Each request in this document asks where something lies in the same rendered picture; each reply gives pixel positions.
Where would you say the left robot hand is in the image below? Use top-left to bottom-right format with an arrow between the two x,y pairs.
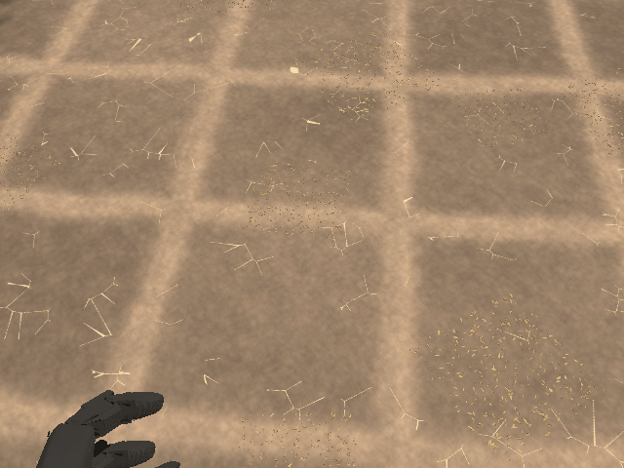
36,390 -> 180,468

